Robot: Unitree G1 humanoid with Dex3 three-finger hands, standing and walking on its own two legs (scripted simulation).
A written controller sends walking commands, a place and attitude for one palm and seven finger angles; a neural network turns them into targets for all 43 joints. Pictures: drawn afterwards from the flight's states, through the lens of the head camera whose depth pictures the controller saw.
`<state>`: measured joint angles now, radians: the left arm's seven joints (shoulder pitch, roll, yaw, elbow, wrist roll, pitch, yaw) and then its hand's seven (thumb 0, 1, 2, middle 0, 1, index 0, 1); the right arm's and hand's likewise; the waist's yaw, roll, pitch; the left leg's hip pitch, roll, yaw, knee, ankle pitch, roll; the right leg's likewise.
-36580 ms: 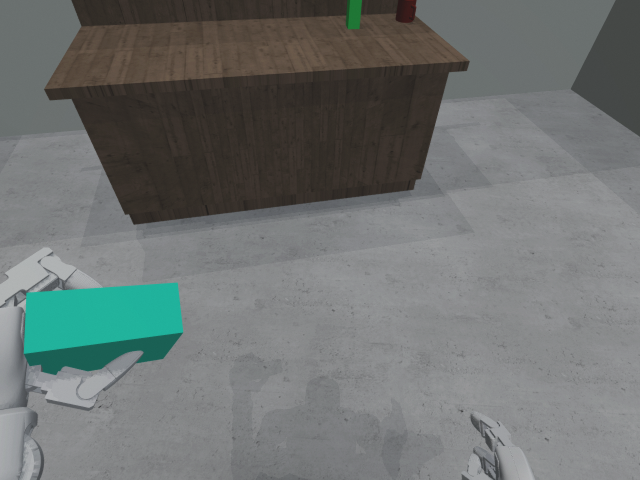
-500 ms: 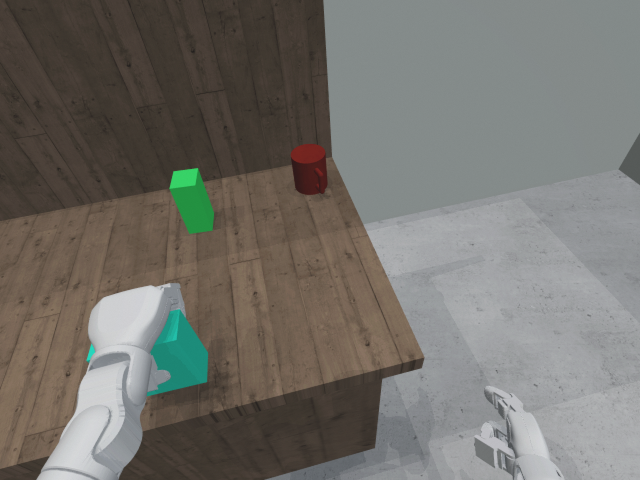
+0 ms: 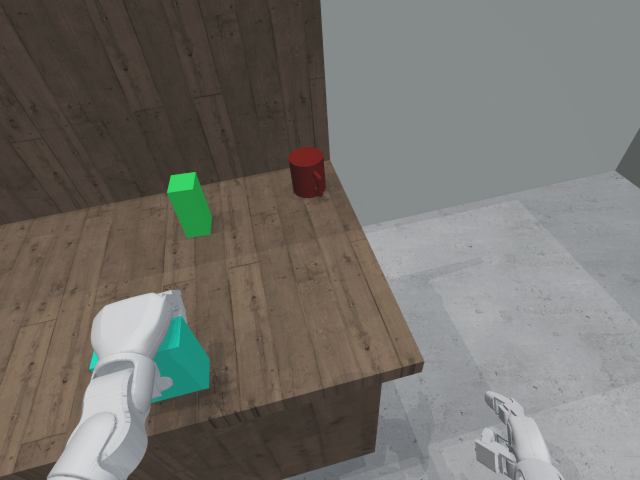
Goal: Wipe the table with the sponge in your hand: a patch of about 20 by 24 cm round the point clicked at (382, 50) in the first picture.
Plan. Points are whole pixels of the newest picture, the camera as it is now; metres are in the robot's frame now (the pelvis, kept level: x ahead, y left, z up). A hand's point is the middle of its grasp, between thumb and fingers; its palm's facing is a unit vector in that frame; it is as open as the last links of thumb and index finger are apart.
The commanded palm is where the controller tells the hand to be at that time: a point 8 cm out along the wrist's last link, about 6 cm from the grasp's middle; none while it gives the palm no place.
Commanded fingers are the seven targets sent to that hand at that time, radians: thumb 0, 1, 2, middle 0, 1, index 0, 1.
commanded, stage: move the sponge above the wiping area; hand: left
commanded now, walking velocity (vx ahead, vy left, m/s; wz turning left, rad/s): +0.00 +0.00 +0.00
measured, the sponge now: (161, 369) +0.24 +0.27 -0.01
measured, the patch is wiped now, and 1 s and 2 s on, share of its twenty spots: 0.00 0.00 0.10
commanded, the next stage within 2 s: lower the sponge onto the table in 0.22 s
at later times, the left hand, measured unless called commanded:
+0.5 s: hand (155, 345) +0.25 +0.26 +0.04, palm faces -0.04 -0.10 -0.99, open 9.1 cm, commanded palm +0.23 +0.26 +0.10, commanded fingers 0.00 0.10 1.30 -1.20 -1.60 -1.20 -1.60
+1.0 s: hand (155, 356) +0.25 +0.27 +0.02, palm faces -0.07 -0.11 -0.99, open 9.1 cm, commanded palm +0.23 +0.27 +0.08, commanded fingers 0.00 0.10 1.30 -1.20 -1.60 -1.20 -1.60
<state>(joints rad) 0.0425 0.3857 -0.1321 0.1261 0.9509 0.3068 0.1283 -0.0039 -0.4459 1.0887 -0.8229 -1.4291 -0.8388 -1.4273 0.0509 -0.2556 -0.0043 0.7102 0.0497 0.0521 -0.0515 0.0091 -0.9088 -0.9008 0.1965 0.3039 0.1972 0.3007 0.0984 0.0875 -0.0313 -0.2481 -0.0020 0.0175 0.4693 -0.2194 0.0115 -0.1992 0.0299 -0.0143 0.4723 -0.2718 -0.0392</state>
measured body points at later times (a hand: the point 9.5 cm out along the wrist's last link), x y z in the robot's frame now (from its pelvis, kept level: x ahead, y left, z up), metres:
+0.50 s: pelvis -0.01 +0.00 +0.00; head -0.02 -0.04 +0.45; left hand +0.25 +0.26 +0.10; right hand +0.23 -0.21 -0.09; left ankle +0.02 +0.11 -0.74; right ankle -0.01 -0.10 -0.74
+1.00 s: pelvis +0.00 +0.00 +0.00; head -0.01 -0.03 +0.45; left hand +0.24 +0.27 +0.07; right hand +0.21 -0.23 -0.10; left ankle +0.02 +0.11 -0.74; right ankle -0.01 -0.10 -0.74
